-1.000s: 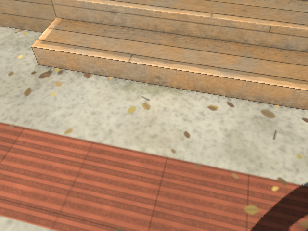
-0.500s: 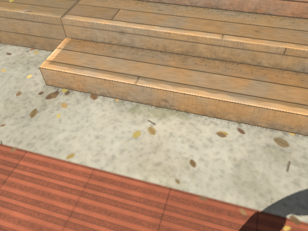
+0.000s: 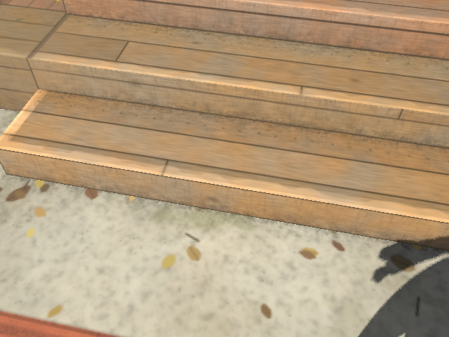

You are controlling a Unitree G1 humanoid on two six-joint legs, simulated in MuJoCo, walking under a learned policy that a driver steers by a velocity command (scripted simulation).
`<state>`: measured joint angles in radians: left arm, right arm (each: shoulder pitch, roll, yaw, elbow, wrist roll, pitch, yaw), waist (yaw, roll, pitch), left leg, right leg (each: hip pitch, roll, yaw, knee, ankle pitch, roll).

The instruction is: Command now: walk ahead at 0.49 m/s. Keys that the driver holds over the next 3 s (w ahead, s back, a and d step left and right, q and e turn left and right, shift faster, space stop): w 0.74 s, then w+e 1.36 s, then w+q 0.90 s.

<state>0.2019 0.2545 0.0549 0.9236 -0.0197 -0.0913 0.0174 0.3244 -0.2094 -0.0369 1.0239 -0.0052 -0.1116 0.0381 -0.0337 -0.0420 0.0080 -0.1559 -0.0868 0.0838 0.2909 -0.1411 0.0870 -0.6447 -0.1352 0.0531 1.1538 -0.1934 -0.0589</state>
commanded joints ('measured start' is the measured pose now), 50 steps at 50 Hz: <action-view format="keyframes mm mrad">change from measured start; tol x32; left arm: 1 28 41 13 -45 13 8 4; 12 -293 35 -8 -168 -4 -22 -55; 18 347 217 62 6 99 -4 -33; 50 152 1 8 66 49 46 -38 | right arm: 1 -21 -121 -13 -47 -1 -14 -21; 50 -40 -90 -21 -119 -17 -9 -41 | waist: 1 47 79 59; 13 -17 107 80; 18 147 -189 -424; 22 27 -39 -43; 50 46 134 5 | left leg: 1 -70 280 -206 -196 174 159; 13 257 349 -164 -62 290 92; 16 108 250 -79 374 601 27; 18 -420 -4 -77 1015 -406 -33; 19 -498 71 -149 1066 -340 -11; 39 -351 152 -27 274 10 -36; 42 45 122 -29 134 10 4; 44 450 555 -616 -20 -63 140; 50 58 366 -149 -119 179 29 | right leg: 1 -71 -43 6 -122 143 31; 13 -22 59 -59 -633 155 -11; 16 543 99 -72 -632 154 -94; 18 1026 -302 639 -804 182 -268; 23 478 -104 175 -939 214 -133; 37 610 -80 15 -1012 254 -133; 42 558 -10 4 -610 492 -79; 45 46 135 -11 12 -297 -45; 50 109 54 -34 -27 -57 -20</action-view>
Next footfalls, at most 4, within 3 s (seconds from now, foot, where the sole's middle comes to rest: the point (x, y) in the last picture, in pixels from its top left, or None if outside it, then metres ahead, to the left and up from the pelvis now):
0.32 right None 0.38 -0.16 -0.78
0.84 left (204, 304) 0.62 0.06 -0.78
1.36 right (265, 257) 0.78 -0.14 -0.78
1.82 left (255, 153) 1.12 -0.13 -0.63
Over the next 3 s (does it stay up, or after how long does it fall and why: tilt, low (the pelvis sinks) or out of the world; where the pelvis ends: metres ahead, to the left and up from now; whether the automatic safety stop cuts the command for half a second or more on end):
stays up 1.47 -0.55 0.28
